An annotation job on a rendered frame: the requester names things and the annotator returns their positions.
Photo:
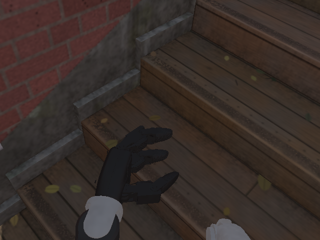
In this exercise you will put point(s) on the robot right shin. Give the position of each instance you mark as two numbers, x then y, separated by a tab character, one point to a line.
223	220

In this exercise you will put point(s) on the left robot forearm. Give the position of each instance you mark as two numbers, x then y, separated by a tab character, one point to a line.
101	220

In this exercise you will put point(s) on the robot left hand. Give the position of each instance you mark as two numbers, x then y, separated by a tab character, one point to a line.
128	157

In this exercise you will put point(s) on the right robot thigh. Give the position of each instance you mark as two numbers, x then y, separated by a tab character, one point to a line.
225	231

